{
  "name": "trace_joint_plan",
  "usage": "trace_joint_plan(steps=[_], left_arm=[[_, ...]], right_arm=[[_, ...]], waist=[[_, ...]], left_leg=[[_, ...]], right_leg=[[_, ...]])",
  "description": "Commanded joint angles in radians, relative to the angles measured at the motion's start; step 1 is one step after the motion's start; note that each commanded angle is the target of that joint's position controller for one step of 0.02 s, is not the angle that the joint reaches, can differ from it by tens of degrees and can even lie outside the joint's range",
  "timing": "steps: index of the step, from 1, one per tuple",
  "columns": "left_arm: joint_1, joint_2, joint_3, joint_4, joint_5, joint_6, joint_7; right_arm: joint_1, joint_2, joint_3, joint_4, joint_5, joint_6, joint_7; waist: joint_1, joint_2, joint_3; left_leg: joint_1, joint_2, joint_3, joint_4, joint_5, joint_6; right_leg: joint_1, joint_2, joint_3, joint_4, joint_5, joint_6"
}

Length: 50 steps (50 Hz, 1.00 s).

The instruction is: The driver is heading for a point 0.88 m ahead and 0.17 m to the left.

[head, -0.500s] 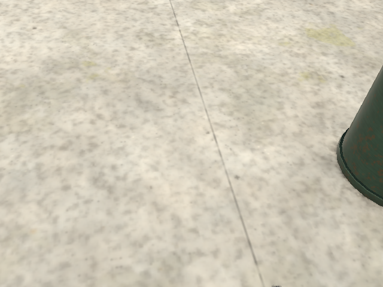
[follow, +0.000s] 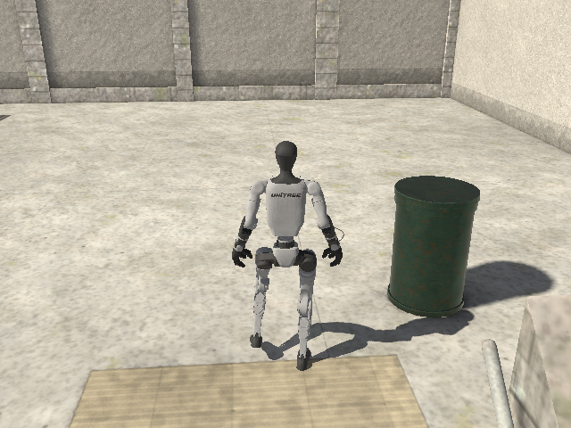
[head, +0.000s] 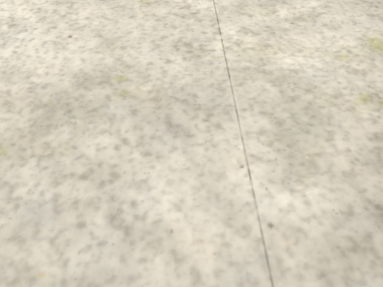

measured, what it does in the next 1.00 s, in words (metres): walks ahead: left foot, then right foot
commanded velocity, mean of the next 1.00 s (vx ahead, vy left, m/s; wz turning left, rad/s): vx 0.50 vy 0.00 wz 0.26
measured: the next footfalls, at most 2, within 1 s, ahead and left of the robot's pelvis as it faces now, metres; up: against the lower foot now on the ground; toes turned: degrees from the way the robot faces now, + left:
left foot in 0.28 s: +0.32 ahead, +0.16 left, +0.00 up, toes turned +12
right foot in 0.80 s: +0.65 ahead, +0.05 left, +0.00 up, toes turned +20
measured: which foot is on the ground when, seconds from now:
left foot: up 0.00-0.26, down 0.28-0.80, up 0.82-1.00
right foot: down 0.00-0.30, up 0.32-0.78, down 0.80-1.00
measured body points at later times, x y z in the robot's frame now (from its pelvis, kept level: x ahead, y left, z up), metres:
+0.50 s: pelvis +0.27 +0.08 +0.00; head +0.31 +0.11 +0.45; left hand +0.38 +0.39 -0.10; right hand +0.43 -0.16 -0.10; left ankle +0.28 +0.15 -0.74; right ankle +0.36 -0.10 -0.66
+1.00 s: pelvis +0.58 +0.10 +0.00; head +0.61 +0.10 +0.45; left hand +0.59 +0.38 -0.11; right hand +0.79 -0.11 -0.10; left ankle +0.53 +0.25 -0.67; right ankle +0.61 +0.04 -0.74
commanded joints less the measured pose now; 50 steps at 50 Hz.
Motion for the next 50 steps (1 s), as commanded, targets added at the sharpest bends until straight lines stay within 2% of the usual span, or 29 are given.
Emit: trace_joint_plan(steps=[1, 5, 8, 10, 12, 13, 14, 15, 16, 17, 18, 19, 20, 21, 25, 29, 32, 35, 37, 39, 40, 41, 42, 43, 44, 45, 46, 47, 50], left_arm=[[-0.077, 0.103, 0.025, -0.048, 0.004, -0.027, 0.014], [-0.042, 0.156, 0.039, -0.018, -0.007, -0.018, 0.029], [-0.004, 0.187, 0.051, 0.008, -0.025, 0.0, 0.033], [-0.002, 0.209, 0.057, 0.016, -0.034, 0.016, 0.034], [-0.013, 0.243, 0.065, 0.014, -0.041, 0.032, 0.039], [-0.03, 0.251, 0.065, 0.011, -0.047, 0.041, 0.04], [-0.027, 0.231, 0.054, 0.005, -0.046, 0.041, 0.043], [0.044, 0.115, 0.018, -0.038, -0.003, 0.029, 0.041], [0.046, 0.081, -0.008, -0.069, -0.01, -0.012, 0.029], [-0.088, 0.17, 0.014, -0.095, -0.05, -0.036, 0.017], [-0.129, 0.165, 0.009, -0.112, -0.059, -0.048, 0.016], [-0.132, 0.156, 0.007, -0.103, -0.034, -0.051, 0.026], [-0.12, 0.167, 0.016, -0.097, -0.014, -0.044, 0.032], [-0.104, 0.17, 0.019, -0.095, -0.009, -0.03, 0.03], [-0.145, 0.124, 0.006, -0.104, 0.006, 0.003, 0.031], [-0.281, 0.09, -0.013, -0.127, -0.004, -0.002, 0.02], [-0.342, 0.096, -0.018, -0.13, -0.019, -0.014, -0.001], [-0.382, 0.122, -0.013, -0.153, -0.024, -0.02, -0.016], [-0.358, 0.134, -0.009, -0.155, -0.027, -0.023, -0.025], [-0.211, 0.164, 0.011, -0.117, -0.023, -0.024, -0.026], [-0.066, 0.201, 0.028, -0.081, -0.017, -0.024, -0.023], [0.082, 0.271, 0.042, -0.068, -0.015, -0.021, -0.023], [0.106, 0.298, 0.049, -0.048, -0.026, -0.016, -0.032], [0.09, 0.209, 0.03, -0.058, -0.049, -0.011, -0.03], [0.031, 0.18, 0.021, -0.074, -0.039, -0.002, -0.021], [0.0, 0.178, 0.017, -0.085, -0.025, 0.004, -0.018], [-0.019, 0.167, 0.013, -0.091, -0.022, 0.007, -0.015], [-0.028, 0.158, 0.008, -0.096, -0.017, 0.007, -0.011], [-0.016, 0.165, 0.01, -0.085, -0.027, 0.009, 0.004]], right_arm=[[0.031, -0.004, 0.001, -0.057, -0.008, 0.003, 0.004], [-0.119, 0.013, 0.017, -0.109, -0.014, -0.006, 0.038], [-0.198, 0.0, 0.018, -0.158, -0.011, -0.005, 0.058], [-0.214, -0.017, 0.011, -0.185, -0.012, -0.003, 0.067], [-0.146, -0.055, -0.01, -0.19, -0.012, 0.004, 0.068], [-0.022, -0.092, -0.033, -0.165, -0.008, 0.008, 0.064], [0.148, -0.158, -0.069, -0.123, -0.007, 0.012, 0.049], [0.21, -0.279, -0.097, -0.109, -0.002, 0.016, 0.03], [0.193, -0.282, -0.082, -0.154, -0.006, -0.005, 0.038], [0.187, -0.197, -0.059, -0.154, -0.015, -0.018, 0.045], [0.142, -0.162, -0.049, -0.151, -0.015, -0.027, 0.044], [0.071, -0.131, -0.039, -0.162, -0.012, -0.029, 0.041], [0.021, -0.099, -0.029, -0.176, -0.018, -0.03, 0.037], [-0.003, -0.087, -0.023, -0.19, -0.027, -0.031, 0.033], [0.027, -0.117, -0.03, -0.172, -0.02, -0.035, 0.01], [0.071, -0.118, -0.027, -0.148, -0.013, -0.024, -0.007], [0.12, -0.118, -0.022, -0.117, -0.016, -0.028, -0.003], [0.152, -0.126, -0.022, -0.091, -0.019, -0.026, 0.0], [0.149, -0.136, -0.026, -0.078, -0.022, -0.019, -0.003], [0.106, -0.143, -0.027, -0.083, -0.022, -0.011, -0.007], [0.092, -0.126, -0.018, -0.095, -0.029, -0.009, -0.011], [0.131, -0.083, 0.001, -0.12, -0.056, -0.014, -0.016], [0.231, -0.025, 0.018, -0.129, -0.044, -0.034, -0.007], [0.146, -0.107, 0.009, -0.134, -0.026, -0.053, 0.002], [0.028, -0.129, 0.002, -0.162, -0.01, -0.066, 0.011], [-0.031, -0.112, 0.007, -0.176, -0.025, -0.077, 0.01], [-0.046, -0.104, 0.003, -0.186, -0.045, -0.083, 0.009], [-0.034, -0.093, 0.002, -0.191, -0.053, -0.082, 0.009], [-0.025, -0.065, 0.009, -0.19, -0.055, -0.066, 0.002]], waist=[[-0.042, -0.113, 0.029], [0.01, -0.08, 0.068], [0.034, -0.073, 0.091], [0.026, -0.086, 0.08], [-0.024, -0.127, 0.003], [-0.098, -0.125, -0.063], [-0.18, -0.092, -0.152], [-0.126, 0.158, -0.227], [-0.094, 0.194, -0.407], [-0.149, 0.066, -0.342], [-0.121, 0.031, -0.219], [-0.072, -0.05, -0.145], [-0.033, -0.037, -0.113], [-0.009, -0.016, -0.103], [-0.006, -0.018, -0.063], [-0.061, 0.035, -0.041], [-0.108, 0.053, -0.021], [-0.123, 0.057, 0.009], [-0.106, 0.067, 0.018], [-0.022, 0.062, -0.061], [0.045, 0.029, -0.166], [0.07, -0.132, -0.307], [0.01, -0.387, -0.344], [0.055, -0.249, -0.266], [0.065, -0.161, -0.136], [0.051, -0.066, -0.077], [0.025, -0.037, -0.048], [-0.002, -0.068, -0.056], [-0.021, -0.112, -0.055]], left_leg=[[-0.043, 0.027, -0.05, -0.096, 0.141, -0.007], [-0.017, 0.013, 0.029, -0.353, 0.281, 0.016], [-0.059, 0.009, 0.059, -0.449, 0.221, 0.049], [-0.029, -0.021, 0.106, -0.486, 0.13, 0.08], [0.118, -0.1, 0.177, -0.489, 0.02, 0.121], [0.283, -0.153, 0.205, -0.526, 0.013, 0.151], [0.56, -0.185, 0.172, -0.579, 0.067, 0.19], [0.901, 0.055, -0.26, -0.61, 0.055, 0.316], [1.068, 0.218, -0.782, -0.815, -0.136, 0.468], [1.039, 0.204, -0.706, -0.88, -0.148, 0.397], [0.906, 0.173, -0.57, -0.876, -0.087, 0.358], [0.753, 0.131, -0.453, -0.869, 0.019, 0.322], [0.636, 0.097, -0.374, -0.879, 0.124, 0.306], [0.569, 0.073, -0.34, -0.9, 0.173, 0.302], [0.451, 0.024, -0.224, -0.926, 0.319, 0.298], [0.437, -0.028, -0.159, -0.911, 0.208, 0.238], [0.477, 0.014, -0.166, -0.908, 0.142, 0.227], [0.622, 0.085, -0.205, -0.864, 0.202, 0.221], [0.697, 0.114, -0.199, -0.829, 0.321, 0.203], [0.706, 0.071, -0.123, -0.677, 0.659, 0.167], [0.637, 0.02, -0.069, -0.491, 0.718, 0.138], [0.419, -0.068, -0.009, -0.172, 0.394, 0.09], [0.041, -0.214, 0.001, 0.093, -0.317, 0.019], [-0.082, -0.152, -0.081, 0.163, -0.305, 0.026], [-0.12, -0.113, -0.06, 0.144, -0.209, 0.031], [-0.099, -0.082, -0.042, 0.094, -0.152, 0.032], [-0.067, -0.059, -0.037, 0.02, -0.109, 0.023], [-0.017, -0.044, -0.035, -0.031, -0.082, 0.013], [0.006, -0.044, -0.002, -0.147, -0.073, -0.032]], right_leg=[[-0.023, -0.264, 0.092, -0.191, 0.295, -0.147], [0.03, -0.276, 0.009, -0.203, 0.281, -0.131], [0.155, -0.313, -0.015, -0.168, 0.309, -0.116], [0.215, -0.323, -0.04, -0.101, 0.46, -0.098], [0.244, -0.312, -0.067, 0.061, 0.797, -0.074], [0.216, -0.285, -0.089, 0.238, 0.896, -0.054], [0.076, -0.238, -0.104, 0.489, 0.794, -0.015], [-0.332, -0.111, -0.092, 0.879, 0.062, 0.053], [-0.562, 0.043, 0.166, 1.099, -0.416, 0.07], [-0.666, -0.014, 0.256, 1.122, -0.337, 0.046], [-0.686, -0.055, 0.243, 1.052, -0.245, 0.026], [-0.633, -0.101, 0.239, 0.964, -0.176, 0.025], [-0.557, -0.128, 0.242, 0.895, -0.132, 0.03], [-0.502, -0.139, 0.244, 0.865, -0.107, 0.037], [-0.488, -0.118, 0.205, 0.686, -0.001, 0.095], [-0.441, -0.07, 0.192, 0.371, 0.244, 0.111], [-0.399, -0.065, 0.177, 0.266, 0.344, 0.093], [-0.477, -0.065, 0.175, 0.216, 0.241, 0.035], [-0.481, -0.057, 0.163, 0.195, 0.144, -0.008], [-0.279, 0.002, 0.109, 0.152, 0.125, -0.059], [-0.057, -0.02, 0.151, 0.168, 0.18, -0.102], [0.238, -0.199, 0.433, 0.18, 0.221, -0.195], [0.482, -0.352, 0.899, 0.026, -0.022, -0.332], [0.461, -0.34, 0.923, -0.034, -0.214, -0.294], [0.334, -0.309, 0.785, -0.047, -0.163, -0.258], [0.221, -0.268, 0.695, -0.059, -0.047, -0.241], [0.148, -0.234, 0.638, -0.072, 0.06, -0.235], [0.107, -0.204, 0.595, -0.086, 0.139, -0.231], [0.039, -0.17, 0.517, -0.103, 0.284, -0.242]])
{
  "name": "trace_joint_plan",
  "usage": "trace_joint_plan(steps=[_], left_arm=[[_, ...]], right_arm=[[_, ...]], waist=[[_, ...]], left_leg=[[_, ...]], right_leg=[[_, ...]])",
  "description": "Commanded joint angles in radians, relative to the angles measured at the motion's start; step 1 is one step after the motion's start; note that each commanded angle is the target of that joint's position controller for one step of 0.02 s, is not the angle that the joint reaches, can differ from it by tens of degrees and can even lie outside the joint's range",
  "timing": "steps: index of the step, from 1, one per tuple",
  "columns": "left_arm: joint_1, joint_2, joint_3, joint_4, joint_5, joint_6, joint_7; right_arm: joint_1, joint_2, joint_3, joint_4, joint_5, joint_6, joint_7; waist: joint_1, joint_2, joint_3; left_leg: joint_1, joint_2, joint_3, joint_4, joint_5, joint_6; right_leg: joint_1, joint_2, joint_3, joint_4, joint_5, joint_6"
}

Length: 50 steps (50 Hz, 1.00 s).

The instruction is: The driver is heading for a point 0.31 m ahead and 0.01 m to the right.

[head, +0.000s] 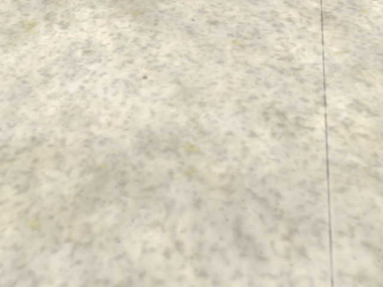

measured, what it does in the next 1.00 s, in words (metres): walks ahead: left foot, then right foot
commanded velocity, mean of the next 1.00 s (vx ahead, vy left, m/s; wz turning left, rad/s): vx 0.19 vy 0.00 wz -0.18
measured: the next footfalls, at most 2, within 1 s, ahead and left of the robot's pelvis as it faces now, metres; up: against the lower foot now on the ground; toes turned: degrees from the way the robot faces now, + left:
left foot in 0.28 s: +0.36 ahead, +0.10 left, +0.00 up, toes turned -12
right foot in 0.62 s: +0.28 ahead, -0.14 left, +0.00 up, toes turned -8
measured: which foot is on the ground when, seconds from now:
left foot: up 0.00-0.26, down 0.28-1.00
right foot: down 0.00-0.30, up 0.32-0.60, down 0.62-1.00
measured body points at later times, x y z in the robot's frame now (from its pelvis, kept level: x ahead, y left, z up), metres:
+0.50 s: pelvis +0.22 +0.03 -0.01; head +0.26 +0.03 +0.44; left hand +0.38 +0.28 -0.13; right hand +0.34 -0.24 -0.11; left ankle +0.32 +0.11 -0.74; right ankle +0.17 -0.11 -0.70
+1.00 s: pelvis +0.28 -0.01 -0.01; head +0.29 -0.01 +0.44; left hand +0.43 +0.22 -0.13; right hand +0.34 -0.28 -0.14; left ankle +0.32 +0.11 -0.74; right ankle +0.24 -0.13 -0.74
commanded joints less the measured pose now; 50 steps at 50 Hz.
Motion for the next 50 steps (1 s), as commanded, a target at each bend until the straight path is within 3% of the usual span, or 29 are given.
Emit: trace_joint_plan(steps=[1, 5, 9, 11, 13, 14, 15, 16, 17, 18, 19, 20, 22, 23, 25, 28, 30, 31, 32, 33, 34, 35, 36, 39, 42, 50], left_arm=[[-0.014, 0.147, 0.037, -0.065, -0.007, -0.012, 0.02], [0.045, 0.169, 0.044, -0.033, -0.016, 0.006, 0.041], [0.112, 0.159, 0.042, 0.0, -0.018, 0.029, 0.053], [0.127, 0.145, 0.039, 0.011, -0.013, 0.043, 0.061], [0.082, 0.143, 0.039, -0.001, -0.006, 0.05, 0.068], [0.05, 0.134, 0.036, -0.016, -0.004, 0.049, 0.067], [0.025, 0.099, 0.022, -0.051, 0.013, 0.042, 0.064], [0.233, 0.029, -0.001, -0.013, 0.01, 0.036, 0.056], [0.295, 0.123, 0.009, 0.011, 0.0, 0.037, 0.047], [0.184, 0.173, 0.028, 0.004, -0.012, 0.05, 0.05], [0.089, 0.17, 0.029, -0.017, -0.008, 0.065, 0.058], [0.041, 0.156, 0.03, -0.03, 0.002, 0.081, 0.063], [0.064, 0.089, 0.018, -0.028, 0.006, 0.103, 0.064], [0.077, 0.061, 0.01, -0.022, 0.008, 0.104, 0.066], [0.062, 0.04, 0.001, -0.018, 0.017, 0.099, 0.066], [0.038, 0.062, 0.007, -0.011, 0.017, 0.108, 0.061], [-0.008, 0.065, 0.007, -0.023, 0.036, 0.111, 0.059], [-0.034, 0.083, 0.007, -0.044, 0.048, 0.11, 0.061], [-0.054, 0.136, 0.016, -0.061, 0.044, 0.109, 0.068], [-0.066, 0.155, 0.026, -0.036, 0.033, 0.106, 0.065], [-0.081, 0.109, 0.016, -0.041, 0.034, 0.097, 0.06], [-0.087, 0.077, 0.006, -0.036, 0.04, 0.088, 0.059], [-0.094, 0.071, 0.002, -0.038, 0.038, 0.079, 0.058], [-0.076, 0.075, 0.004, -0.028, 0.026, 0.06, 0.059], [-0.066, 0.074, 0.003, -0.022, 0.022, 0.058, 0.061], [-0.054, 0.061, 0.002, 0.011, 0.018, 0.06, 0.062]], right_arm=[[-0.023, -0.078, -0.024, -0.08, -0.006, -0.006, -0.009], [-0.177, -0.041, -0.009, -0.109, 0.0, -0.012, -0.005], [-0.276, -0.049, -0.012, -0.125, 0.009, -0.028, 0.014], [-0.275, -0.063, -0.02, -0.123, 0.003, -0.036, 0.022], [-0.192, -0.081, -0.032, -0.098, -0.004, -0.043, 0.022], [-0.109, -0.098, -0.039, -0.079, -0.016, -0.049, 0.018], [0.021, -0.15, -0.048, -0.063, -0.033, -0.052, 0.01], [0.076, -0.17, -0.049, -0.042, -0.034, -0.032, 0.009], [0.108, -0.127, -0.047, -0.03, 0.007, -0.015, 0.016], [0.048, -0.086, -0.036, -0.047, 0.016, -0.004, 0.014], [-0.022, -0.053, -0.02, -0.05, 0.01, 0.006, 0.014], [-0.077, -0.026, -0.004, -0.048, 0.006, 0.012, 0.017], [-0.139, -0.034, -0.004, -0.031, -0.01, 0.022, 0.023], [-0.153, -0.045, -0.008, -0.024, -0.013, 0.026, 0.024], [-0.133, -0.067, -0.016, -0.004, -0.01, 0.032, 0.018], [-0.132, -0.079, -0.014, 0.014, 0.005, 0.047, 0.011], [-0.122, -0.052, 0.0, 0.029, 0.008, 0.053, 0.013], [-0.093, -0.032, 0.01, 0.045, 0.0, 0.052, 0.016], [-0.057, -0.039, 0.009, 0.052, -0.01, 0.049, 0.019], [-0.044, -0.04, 0.004, 0.053, -0.002, 0.053, 0.014], [-0.066, -0.055, 0.001, 0.059, -0.003, 0.056, 0.007], [-0.066, -0.046, 0.001, 0.062, 0.0, 0.059, 0.002], [-0.053, -0.04, 0.002, 0.073, 0.0, 0.063, -0.003], [-0.031, -0.035, 0.001, 0.094, -0.001, 0.062, -0.006], [-0.035, -0.036, -0.001, 0.111, 0.006, 0.062, -0.006], [-0.039, -0.043, -0.007, 0.168, 0.013, 0.081, -0.02]], waist=[[-0.027, -0.088, -0.054], [0.024, -0.101, -0.038], [0.06, -0.118, -0.03], [0.055, -0.13, -0.044], [0.002, -0.149, -0.082], [-0.047, -0.14, -0.136], [-0.099, -0.06, -0.272], [-0.038, 0.214, -0.417], [-0.048, 0.182, -0.48], [-0.071, 0.086, -0.342], [-0.06, 0.017, -0.245], [-0.038, 0.005, -0.164], [0.02, 0.083, -0.104], [0.027, 0.11, -0.105], [0.013, 0.117, -0.154], [0.013, 0.095, -0.172], [0.015, 0.078, -0.113], [0.009, 0.048, -0.082], [-0.025, -0.029, -0.049], [-0.047, -0.135, -0.025], [-0.03, -0.128, 0.003], [-0.037, -0.132, 0.004], [-0.042, -0.129, 0.007], [-0.038, -0.087, -0.031], [-0.033, -0.06, -0.053], [-0.035, -0.029, -0.053]], left_leg=[[-0.143, 0.028, -0.005, -0.118, 0.054, -0.044], [-0.068, -0.017, 0.005, -0.39, 0.294, -0.065], [0.008, -0.066, 0.012, -0.551, 0.392, -0.044], [0.039, -0.08, 0.004, -0.603, 0.382, -0.016], [0.141, -0.085, 0.013, -0.658, 0.383, 0.028], [0.284, -0.051, 0.017, -0.705, 0.516, 0.062], [0.564, 0.107, -0.112, -0.619, 0.842, 0.131], [0.887, 0.385, -0.416, -0.544, 1.18, 0.347], [0.883, 0.425, -0.549, -0.573, 0.934, 0.375], [0.755, 0.358, -0.454, -0.614, 0.77, 0.327], [0.616, 0.296, -0.364, -0.653, 0.673, 0.279], [0.481, 0.25, -0.3, -0.689, 0.628, 0.26], [0.272, 0.16, -0.181, -0.753, 0.581, 0.221], [0.227, 0.135, -0.132, -0.761, 0.625, 0.223], [0.241, 0.14, -0.112, -0.754, 0.655, 0.237], [0.213, 0.147, -0.12, -0.76, 0.34, 0.223], [0.129, 0.102, -0.118, -0.774, -0.005, 0.155], [0.087, 0.077, -0.114, -0.767, -0.139, 0.102], [0.065, 0.026, -0.077, -0.732, -0.204, 0.059], [0.149, -0.024, -0.001, -0.7, -0.127, 0.031], [0.203, -0.028, 0.009, -0.661, -0.071, 0.018], [0.231, -0.026, 0.014, -0.644, -0.03, 0.021], [0.242, -0.022, 0.01, -0.635, 0.004, 0.027], [0.268, -0.019, 0.012, -0.612, 0.115, 0.035], [0.289, -0.014, 0.01, -0.595, 0.198, 0.032], [0.329, -0.007, 0.004, -0.579, 0.261, 0.028]], right_leg=[[0.12, -0.254, 0.297, -0.157, 0.267, -0.184], [0.055, -0.193, 0.235, -0.136, 0.271, -0.127], [0.094, -0.198, 0.265, -0.063, 0.305, -0.09], [0.162, -0.212, 0.295, 0.012, 0.373, -0.065], [0.197, -0.203, 0.302, 0.122, 0.517, -0.033], [0.172, -0.166, 0.277, 0.22, 0.567, 0.001], [0.035, -0.116, 0.241, 0.439, 0.365, 0.038], [-0.24, 0.034, 0.172, 0.777, -0.465, 0.115], [-0.316, -0.019, 0.189, 0.894, -0.56, 0.127], [-0.356, -0.056, 0.173, 0.942, -0.489, 0.149], [-0.355, -0.086, 0.132, 0.901, -0.422, 0.161], [-0.331, -0.115, 0.115, 0.836, -0.391, 0.17], [-0.171, -0.144, 0.056, 0.64, -0.338, 0.179], [-0.108, -0.135, 0.022, 0.547, -0.328, 0.185], [-0.029, -0.138, 0.006, 0.413, -0.252, 0.184], [0.085, -0.137, -0.006, 0.247, -0.074, 0.16], [0.156, -0.134, -0.006, 0.128, -0.006, 0.124], [0.175, -0.181, 0.051, 0.088, 0.024, 0.099], [0.153, -0.236, 0.096, 0.076, 0.004, 0.068], [0.005, -0.211, 0.088, 0.057, -0.224, 0.044], [-0.063, -0.188, 0.083, 0.029, -0.293, 0.051], [-0.088, -0.186, 0.081, 0.019, -0.279, 0.064], [-0.087, -0.179, 0.074, 0.026, -0.222, 0.076], [-0.036, -0.173, 0.063, 0.073, -0.071, 0.085], [-0.009, -0.165, 0.055, 0.098, 0.016, 0.083], [0.004, -0.149, 0.038, 0.105, 0.087, 0.082]])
